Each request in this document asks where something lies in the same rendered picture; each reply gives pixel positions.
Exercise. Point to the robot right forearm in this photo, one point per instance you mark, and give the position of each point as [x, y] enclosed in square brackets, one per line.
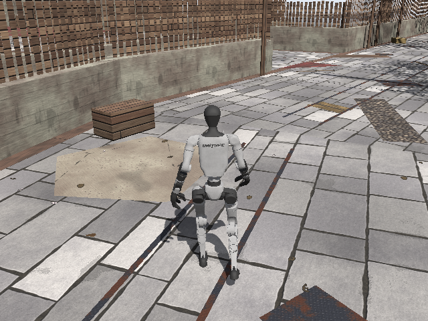
[244, 172]

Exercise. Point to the left robot foot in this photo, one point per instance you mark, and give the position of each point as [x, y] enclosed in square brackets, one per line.
[203, 261]

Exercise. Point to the right robot upper arm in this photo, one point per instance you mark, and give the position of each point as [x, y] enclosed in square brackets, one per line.
[237, 150]

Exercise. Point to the left robot hand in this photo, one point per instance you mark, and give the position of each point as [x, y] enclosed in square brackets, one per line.
[174, 199]

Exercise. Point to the right robot shin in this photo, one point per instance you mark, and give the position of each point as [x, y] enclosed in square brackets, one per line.
[233, 248]

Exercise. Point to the robot left forearm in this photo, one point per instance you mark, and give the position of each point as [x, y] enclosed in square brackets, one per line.
[180, 179]

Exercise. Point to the right robot hand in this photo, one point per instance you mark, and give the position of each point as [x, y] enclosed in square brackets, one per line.
[243, 183]

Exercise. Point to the left robot upper arm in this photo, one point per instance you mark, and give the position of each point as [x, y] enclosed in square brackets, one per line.
[188, 153]

